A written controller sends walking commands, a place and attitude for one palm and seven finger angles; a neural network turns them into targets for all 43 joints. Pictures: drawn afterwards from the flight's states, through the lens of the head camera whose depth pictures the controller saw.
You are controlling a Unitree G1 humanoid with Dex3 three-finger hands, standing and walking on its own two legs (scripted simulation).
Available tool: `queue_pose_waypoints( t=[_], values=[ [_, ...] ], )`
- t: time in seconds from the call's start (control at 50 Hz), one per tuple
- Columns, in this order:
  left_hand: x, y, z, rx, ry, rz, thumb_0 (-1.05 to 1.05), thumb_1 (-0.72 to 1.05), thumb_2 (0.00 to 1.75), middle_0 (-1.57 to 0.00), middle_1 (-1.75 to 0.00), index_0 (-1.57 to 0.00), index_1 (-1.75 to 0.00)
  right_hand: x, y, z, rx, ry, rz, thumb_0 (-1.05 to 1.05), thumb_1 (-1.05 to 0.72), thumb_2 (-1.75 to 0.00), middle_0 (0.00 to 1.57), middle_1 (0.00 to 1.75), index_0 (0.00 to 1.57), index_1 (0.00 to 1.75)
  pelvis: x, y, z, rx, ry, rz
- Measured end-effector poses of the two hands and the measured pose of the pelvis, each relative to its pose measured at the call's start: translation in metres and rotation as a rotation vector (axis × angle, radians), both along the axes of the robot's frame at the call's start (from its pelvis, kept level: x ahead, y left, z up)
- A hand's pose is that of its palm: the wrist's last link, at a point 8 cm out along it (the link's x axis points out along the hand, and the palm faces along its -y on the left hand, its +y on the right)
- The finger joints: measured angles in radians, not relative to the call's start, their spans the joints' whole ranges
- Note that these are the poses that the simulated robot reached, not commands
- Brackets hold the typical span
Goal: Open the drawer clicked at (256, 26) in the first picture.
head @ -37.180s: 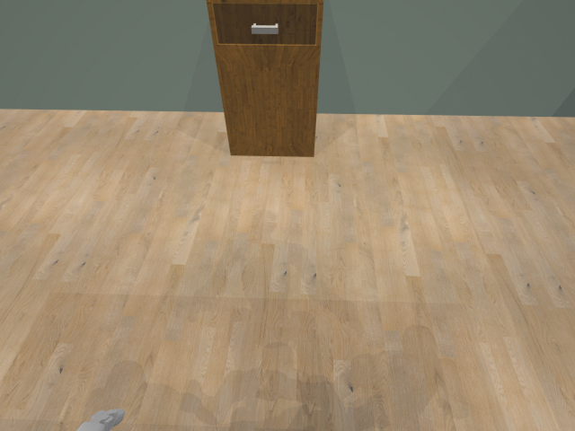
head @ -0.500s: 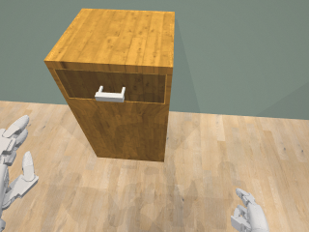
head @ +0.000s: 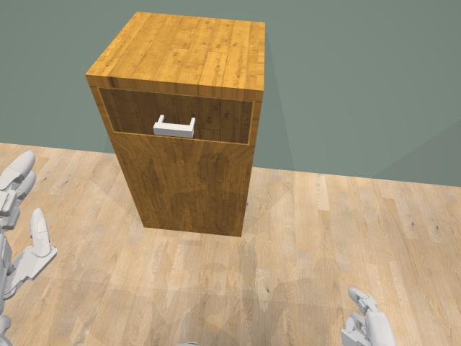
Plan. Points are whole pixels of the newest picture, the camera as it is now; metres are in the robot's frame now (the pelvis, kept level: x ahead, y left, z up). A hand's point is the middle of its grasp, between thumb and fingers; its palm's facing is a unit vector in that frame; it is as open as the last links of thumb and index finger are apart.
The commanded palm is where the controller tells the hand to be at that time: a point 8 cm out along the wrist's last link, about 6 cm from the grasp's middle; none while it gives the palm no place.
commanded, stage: step back with the hand held close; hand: left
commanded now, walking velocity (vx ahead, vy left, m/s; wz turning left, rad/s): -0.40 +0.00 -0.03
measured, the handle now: (175, 124) +0.68 +0.21 -0.06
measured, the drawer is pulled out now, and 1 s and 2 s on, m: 0.00 0.00 0.00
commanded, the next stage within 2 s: stop stepping back and stand still in 0.42 s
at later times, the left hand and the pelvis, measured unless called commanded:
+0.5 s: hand out of the picture +0.11 +0.26 +0.16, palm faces +0.34 -0.82 -0.47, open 7.5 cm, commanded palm +0.03 +0.30 +0.19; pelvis -0.09 +0.01 +0.00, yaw +2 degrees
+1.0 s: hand out of the picture +0.02 +0.24 +0.16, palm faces +0.38 -0.83 -0.41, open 7.5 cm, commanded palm -0.04 +0.28 +0.19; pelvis -0.16 +0.00 +0.00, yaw +2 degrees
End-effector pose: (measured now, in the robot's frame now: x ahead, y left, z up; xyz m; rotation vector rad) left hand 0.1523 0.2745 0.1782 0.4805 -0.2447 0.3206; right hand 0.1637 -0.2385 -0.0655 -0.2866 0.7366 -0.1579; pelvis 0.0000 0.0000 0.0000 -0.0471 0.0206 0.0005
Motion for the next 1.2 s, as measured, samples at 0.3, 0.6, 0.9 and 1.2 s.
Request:
queue_pose_waypoints(
  t=[0.3, 0.6, 0.9, 1.2],
  values=[
    [-0.046, 0.001, 0.003, 0.070, 0.048, -0.006, 0.01, 0.88, 0.90, -0.21, -0.30, -0.21, -0.30, -0.037, 0.008, -0.011, 0.042, 0.046, 0.040, 0.01, -0.90, -0.90, 0.20, 0.30, 0.21, 0.30, -0.041, -0.002, 0.001, 0.030, 0.039, 0.034],
    [-0.114, 0.012, 0.010, 0.016, 0.064, -0.029, 0.02, 0.89, 0.90, -0.21, -0.30, -0.21, -0.30, -0.077, 0.051, 0.021, 0.086, -0.115, 0.120, 0.01, -0.90, -0.90, 0.20, 0.30, 0.21, 0.30, -0.117, 0.010, 0.010, 0.003, 0.026, -0.017],
    [-0.176, -0.009, 0.009, 0.007, 0.031, 0.018, 0.01, 0.88, 0.90, -0.21, -0.30, -0.21, -0.30, -0.216, -0.022, -0.007, 0.007, 0.097, -0.041, 0.01, -0.90, -0.90, 0.21, 0.30, 0.21, 0.30, -0.165, -0.012, 0.010, 0.065, 0.045, -0.001],
    [-0.164, -0.009, 0.013, 0.073, 0.015, -0.057, 0.02, 0.89, 0.90, -0.21, -0.30, -0.21, -0.30, -0.199, 0.008, -0.001, 0.073, -0.054, -0.019, 0.01, -0.90, -0.90, 0.20, 0.30, 0.20, 0.30, -0.175, -0.003, 0.003, 0.056, 0.013, -0.017]
  ],
)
